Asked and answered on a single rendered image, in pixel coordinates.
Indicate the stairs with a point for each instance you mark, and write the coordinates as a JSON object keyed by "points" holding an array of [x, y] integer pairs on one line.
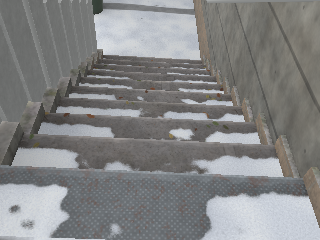
{"points": [[149, 114]]}

